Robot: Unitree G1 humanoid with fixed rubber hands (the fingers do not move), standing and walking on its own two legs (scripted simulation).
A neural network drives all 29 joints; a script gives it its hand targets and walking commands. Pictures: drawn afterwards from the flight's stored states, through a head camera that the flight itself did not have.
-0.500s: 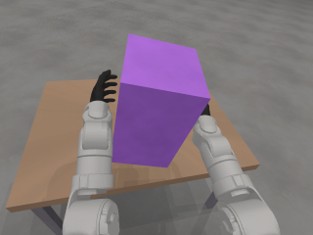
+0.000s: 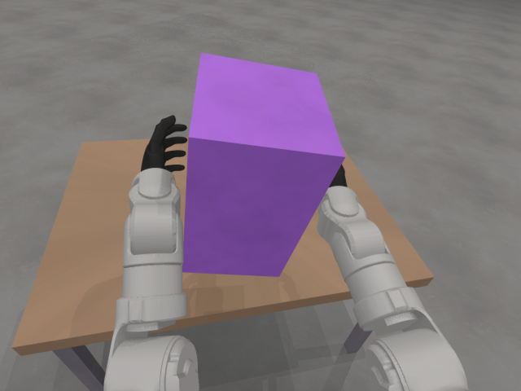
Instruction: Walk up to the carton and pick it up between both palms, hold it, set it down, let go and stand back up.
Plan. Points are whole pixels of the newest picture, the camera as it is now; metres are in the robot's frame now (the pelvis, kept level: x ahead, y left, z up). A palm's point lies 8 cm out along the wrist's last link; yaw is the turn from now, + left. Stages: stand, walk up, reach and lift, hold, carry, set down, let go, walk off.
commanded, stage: hold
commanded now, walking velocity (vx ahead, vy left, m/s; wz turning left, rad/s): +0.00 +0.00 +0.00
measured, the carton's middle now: (245, 179) +0.38 +0.01 +0.17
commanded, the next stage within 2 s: none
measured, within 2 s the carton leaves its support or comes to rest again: neither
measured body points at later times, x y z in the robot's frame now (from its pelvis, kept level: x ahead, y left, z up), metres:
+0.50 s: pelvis +0.00 -0.01 +0.00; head -0.04 +0.03 +0.45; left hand +0.37 +0.14 +0.20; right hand +0.37 -0.12 +0.18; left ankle +0.06 +0.13 -0.75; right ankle -0.01 -0.12 -0.75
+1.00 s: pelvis -0.01 +0.00 +0.00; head -0.04 +0.03 +0.45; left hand +0.37 +0.14 +0.20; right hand +0.37 -0.12 +0.18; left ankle +0.06 +0.13 -0.75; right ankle -0.01 -0.12 -0.75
